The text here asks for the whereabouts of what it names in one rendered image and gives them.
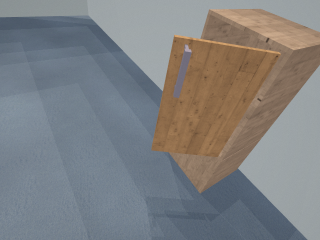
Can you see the handle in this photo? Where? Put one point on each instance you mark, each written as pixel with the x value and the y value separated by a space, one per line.
pixel 182 71

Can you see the cupboard door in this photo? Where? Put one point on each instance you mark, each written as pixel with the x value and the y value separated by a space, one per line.
pixel 220 83

